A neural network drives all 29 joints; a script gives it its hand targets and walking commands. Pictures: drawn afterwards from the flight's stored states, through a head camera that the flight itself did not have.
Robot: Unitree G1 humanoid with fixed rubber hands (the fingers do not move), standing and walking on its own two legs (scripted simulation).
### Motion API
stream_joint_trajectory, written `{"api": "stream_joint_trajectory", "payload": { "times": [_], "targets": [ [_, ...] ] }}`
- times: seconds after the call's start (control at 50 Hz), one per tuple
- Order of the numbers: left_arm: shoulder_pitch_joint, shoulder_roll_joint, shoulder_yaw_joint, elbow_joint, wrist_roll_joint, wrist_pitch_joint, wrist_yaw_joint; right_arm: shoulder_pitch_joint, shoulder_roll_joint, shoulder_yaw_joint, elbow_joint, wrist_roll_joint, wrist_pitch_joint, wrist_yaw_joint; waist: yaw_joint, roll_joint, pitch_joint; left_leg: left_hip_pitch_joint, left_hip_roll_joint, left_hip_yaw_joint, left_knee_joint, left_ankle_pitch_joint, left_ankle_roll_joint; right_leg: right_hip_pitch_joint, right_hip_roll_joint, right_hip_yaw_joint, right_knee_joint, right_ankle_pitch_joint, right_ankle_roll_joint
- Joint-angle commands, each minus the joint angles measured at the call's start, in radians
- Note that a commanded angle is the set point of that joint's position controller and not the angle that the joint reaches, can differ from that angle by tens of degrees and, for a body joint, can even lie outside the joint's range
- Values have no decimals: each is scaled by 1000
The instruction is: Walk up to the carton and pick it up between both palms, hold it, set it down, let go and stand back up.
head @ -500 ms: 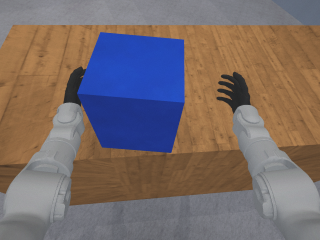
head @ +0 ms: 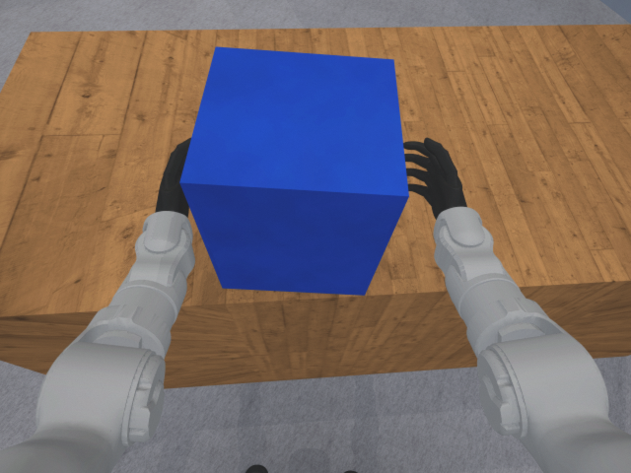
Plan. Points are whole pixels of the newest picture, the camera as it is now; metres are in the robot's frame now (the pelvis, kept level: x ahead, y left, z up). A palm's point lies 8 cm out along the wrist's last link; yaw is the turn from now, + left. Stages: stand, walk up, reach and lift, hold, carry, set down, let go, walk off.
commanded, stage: reach and lift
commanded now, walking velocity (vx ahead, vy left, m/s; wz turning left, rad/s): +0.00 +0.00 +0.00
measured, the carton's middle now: (299, 185) +0.49 +0.06 +0.04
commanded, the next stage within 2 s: none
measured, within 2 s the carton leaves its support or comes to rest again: leaves its support in 1.78 s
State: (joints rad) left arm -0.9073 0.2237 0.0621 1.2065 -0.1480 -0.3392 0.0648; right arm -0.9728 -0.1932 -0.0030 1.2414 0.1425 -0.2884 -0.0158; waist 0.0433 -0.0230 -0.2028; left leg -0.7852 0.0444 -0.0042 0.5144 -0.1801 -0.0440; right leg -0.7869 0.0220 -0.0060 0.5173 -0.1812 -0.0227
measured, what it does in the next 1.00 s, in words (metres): stands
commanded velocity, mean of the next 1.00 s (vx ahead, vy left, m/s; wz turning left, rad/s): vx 0.00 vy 0.00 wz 0.00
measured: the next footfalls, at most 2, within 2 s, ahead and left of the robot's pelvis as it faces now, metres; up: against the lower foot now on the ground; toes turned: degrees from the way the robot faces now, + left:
none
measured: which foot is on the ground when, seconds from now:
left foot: down 0.00-1.00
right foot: down 0.00-1.00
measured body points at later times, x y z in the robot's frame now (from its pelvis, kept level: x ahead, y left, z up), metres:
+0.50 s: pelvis -0.01 +0.00 +0.00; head +0.09 +0.01 +0.44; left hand +0.44 +0.18 +0.04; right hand +0.45 -0.13 +0.05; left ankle +0.01 +0.14 -0.72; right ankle +0.01 -0.11 -0.72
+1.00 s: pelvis -0.01 +0.00 +0.00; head +0.09 +0.01 +0.44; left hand +0.44 +0.18 +0.04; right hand +0.45 -0.13 +0.05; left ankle +0.01 +0.14 -0.72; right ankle +0.01 -0.11 -0.72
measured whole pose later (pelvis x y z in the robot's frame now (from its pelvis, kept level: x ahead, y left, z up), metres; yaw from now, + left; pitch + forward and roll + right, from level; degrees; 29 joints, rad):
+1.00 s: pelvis -0.01 +0.00 +0.00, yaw +0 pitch +22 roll +0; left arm -0.85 0.11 0.36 1.21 0.17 -0.37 0.10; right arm -0.93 -0.01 -0.48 1.24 -0.38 -0.30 -0.07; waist 0.00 -0.02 -0.19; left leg -0.71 0.04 0.00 0.51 -0.18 -0.04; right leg -0.71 0.02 -0.01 0.51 -0.18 -0.02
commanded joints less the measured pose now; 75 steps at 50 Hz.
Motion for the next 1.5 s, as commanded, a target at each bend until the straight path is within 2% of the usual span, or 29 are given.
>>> {"api": "stream_joint_trajectory", "payload": {
  "times": [0.0, 0.02, 0.06, 0.08, 0.12, 0.18, 0.24, 0.3, 0.34, 0.36, 0.42, 0.44, 0.46, 0.5, 0.62, 0.64, 0.66, 0.7, 0.8, 0.82, 0.86, 0.88, 0.92, 1.08, 1.14, 1.2, 1.38, 1.46, 1.48],
  "targets": [
    [-469, -198, 115, -140, 166, -70, -24, -361, 145, -175, -197, -166, -51, -10, -22, 71, -871, 261, -64, 81, 8, 371, -31, 711, -21, 6, 5, 584, 56],
    [-485, -205, 136, -133, 194, -73, -22, -357, 140, -234, -187, -215, -57, -16, -46, 82, -888, 278, -67, 88, 8, 348, -36, 687, -19, -7, -4, 559, 55],
    [-488, -215, 194, -104, 248, -73, -15, -345, 172, -294, -193, -303, -56, -27, -36, 60, -817, 265, -70, 104, -15, 295, -27, 708, -27, -10, -18, 493, 56],
    [-536, -289, 182, -99, 270, -72, -27, -386, 257, -326, -199, -343, -58, -12, -43, 75, -821, 280, -72, 108, -26, 280, -26, 718, -30, -20, -29, 461, 47],
    [-561, -491, 155, -96, 328, -71, -62, -423, 487, -328, -224, -421, -64, 36, -19, 100, -822, 324, -70, 117, -28, 275, -29, 690, -30, -36, -29, 426, 36],
    [-537, -637, 159, -6, 398, -76, -91, -392, 671, -342, -176, -544, -76, 78, -46, 88, -762, 342, -71, 113, -36, 250, -31, 706, -28, -54, -46, 437, 26],
    [-511, -665, 154, 18, 428, -81, -92, -377, 733, -344, -143, -580, -92, 95, -40, 126, -734, 356, -71, 111, -43, 230, -36, 726, -29, -62, -37, 448, 18],
    [-519, -663, 159, 51, 417, -92, -88, -383, 745, -340, -118, -614, -92, 97, -40, 80, -678, 309, -69, 115, -49, 175, -26, 731, -33, -55, -31, 426, 21],
    [-541, -668, 144, 33, 420, -92, -85, -367, 758, -348, -91, -613, -89, 101, -47, 107, -619, 311, -66, 115, -69, 137, -28, 710, -32, -56, -44, 364, 12],
    [-521, -653, 156, 54, 418, -89, -85, -375, 764, -340, -99, -607, -84, 107, -25, 97, -612, 308, -63, 117, -74, 116, -21, 699, -37, -52, -49, 337, 13],
    [-561, -685, 126, 18, 414, -80, -77, -375, 780, -364, -89, -607, -83, 108, -57, 108, -614, 357, -59, 108, -72, 106, -27, 650, -30, -58, -69, 290, 6],
    [-543, -672, 147, 43, 416, -76, -74, -387, 774, -359, -82, -606, -83, 109, -33, 101, -598, 341, -57, 114, -70, 94, -27, 637, -28, -59, -67, 270, 8],
    [-542, -670, 147, 41, 423, -75, -73, -383, 772, -365, -85, -606, -81, 113, -33, 100, -581, 342, -57, 113, -73, 90, -22, 649, -32, -62, -72, 256, 9],
    [-551, -696, 133, 42, 413, -69, -71, -392, 769, -360, -88, -597, -76, 115, -47, 103, -587, 355, -55, 110, -75, 93, -22, 629, -29, -67, -74, 259, 10],
    [-509, -681, 143, 43, 427, -61, -72, -352, 793, -349, -101, -598, -70, 114, -27, 94, -578, 340, -56, 115, -72, 97, -15, 646, -32, -61, -71, 269, 12],
    [-537, -696, 128, 39, 412, -59, -75, -360, 795, -359, -82, -605, -64, 108, -48, 94, -566, 343, -55, 110, -71, 98, -16, 648, -33, -63, -72, 279, 15],
    [-538, -698, 134, 40, 413, -63, -73, -380, 800, -343, -106, -602, -70, 112, -27, 100, -597, 317, -58, 109, -72, 89, -15, 656, -33, -60, -72, 274, 11],
    [-546, -697, 129, 30, 412, -64, -72, -356, 796, -349, -85, -598, -68, 111, -42, 88, -581, 319, -57, 112, -80, 87, -8, 654, -35, -60, -71, 277, 13],
    [-545, -690, 132, 25, 409, -54, -68, -356, 810, -344, -83, -592, -65, 112, -21, 89, -580, 350, -54, 112, -68, 96, -11, 622, -32, -59, -75, 250, 12],
    [-549, -700, 119, 26, 398, -58, -67, -370, 791, -348, -96, -587, -67, 110, -52, 93, -574, 349, -56, 109, -68, 91, -16, 616, -30, -67, -75, 248, 13],
    [-554, -703, 127, 27, 409, -56, -67, -374, 801, -345, -92, -590, -70, 109, -30, 106, -571, 343, -57, 108, -68, 94, -17, 625, -31, -64, -71, 248, 10],
    [-537, -683, 140, 33, 417, -52, -67, -338, 793, -348, -66, -589, -57, 111, -35, 80, -539, 343, -55, 103, -80, 78, -10, 625, -32, -62, -78, 232, 16],
    [-568, -708, 116, 16, 394, -57, -65, -385, 807, -347, -93, -590, -67, 108, -40, 106, -585, 331, -55, 101, -71, 74, -13, 618, -34, -65, -68, 239, 13],
    [-554, -695, 125, 8, 390, -55, -65, -367, 807, -335, -79, -585, -61, 108, -25, 79, -558, 313, -56, 105, -72, 87, -10, 627, -32, -64, -67, 242, 17],
    [-558, -715, 116, 24, 389, -59, -61, -369, 810, -332, -74, -587, -73, 103, -48, 95, -594, 326, -59, 101, -65, 110, -19, 615, -27, -64, -65, 279, 14],
    [-569, -728, 116, 23, 394, -59, -59, -384, 822, -315, -81, -580, -77, 102, -29, 90, -593, 306, -56, 103, -53, 100, -13, 606, -29, -60, -58, 263, 18],
    [-592, -722, 107, 21, 380, -60, -62, -382, 819, -300, -52, -569, -62, 98, -40, 82, -575, 300, -55, 100, -57, 74, -7, 583, -28, -65, -57, 233, 22],
    [-584, -756, 105, 49, 386, -61, -54, -414, 828, -295, -59, -574, -72, 95, -24, 100, -602, 290, -56, 100, -49, 65, -9, 561, -29, -63, -59, 236, 16],
    [-599, -754, 109, 34, 383, -62, -55, -409, 831, -300, -56, -578, -72, 92, -36, 91, -605, 299, -59, 103, -47, 72, -11, 571, -29, -63, -58, 248, 17]
  ]
}}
